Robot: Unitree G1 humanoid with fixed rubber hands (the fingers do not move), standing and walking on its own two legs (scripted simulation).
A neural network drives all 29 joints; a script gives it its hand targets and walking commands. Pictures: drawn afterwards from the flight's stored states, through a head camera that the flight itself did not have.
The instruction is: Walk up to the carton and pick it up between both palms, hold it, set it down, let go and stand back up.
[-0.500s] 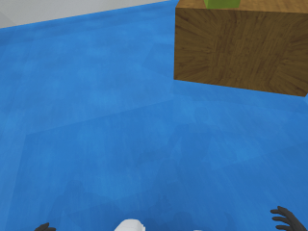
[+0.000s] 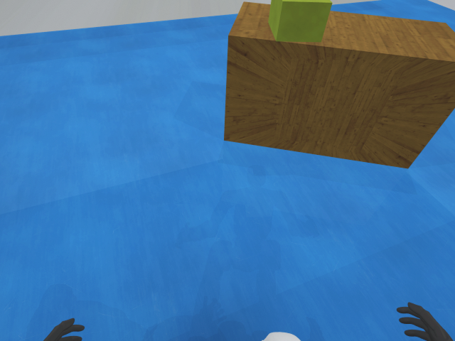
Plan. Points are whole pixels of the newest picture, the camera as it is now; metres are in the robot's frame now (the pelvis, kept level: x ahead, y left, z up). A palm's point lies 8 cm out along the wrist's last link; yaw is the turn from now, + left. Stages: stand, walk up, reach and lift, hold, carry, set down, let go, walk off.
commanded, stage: walk up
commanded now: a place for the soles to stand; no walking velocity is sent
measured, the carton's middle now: (297, 13) +1.51 -0.33 +0.01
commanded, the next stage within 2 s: none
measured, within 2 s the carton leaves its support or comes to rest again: neither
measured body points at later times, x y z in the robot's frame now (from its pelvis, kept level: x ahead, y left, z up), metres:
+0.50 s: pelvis +0.15 -0.03 -0.01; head +0.17 -0.03 +0.43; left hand +0.20 +0.29 -0.11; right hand +0.28 -0.36 -0.08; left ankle +0.25 +0.09 -0.73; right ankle +0.12 -0.16 -0.71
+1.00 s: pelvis +0.29 -0.09 -0.01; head +0.31 -0.10 +0.44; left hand +0.34 +0.25 -0.09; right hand +0.40 -0.42 -0.09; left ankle +0.38 +0.04 -0.70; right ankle +0.29 -0.21 -0.72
